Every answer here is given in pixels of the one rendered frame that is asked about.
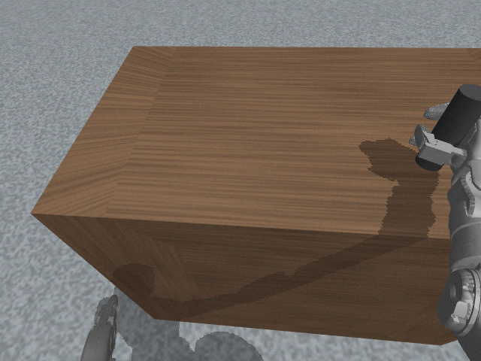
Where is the can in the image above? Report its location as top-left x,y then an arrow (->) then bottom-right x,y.
415,84 -> 481,171

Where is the left robot hand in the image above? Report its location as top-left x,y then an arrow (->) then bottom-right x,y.
80,295 -> 118,361

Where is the right robot arm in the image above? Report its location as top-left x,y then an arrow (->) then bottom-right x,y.
437,160 -> 481,361

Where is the right robot hand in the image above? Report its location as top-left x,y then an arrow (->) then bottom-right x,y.
409,103 -> 481,174

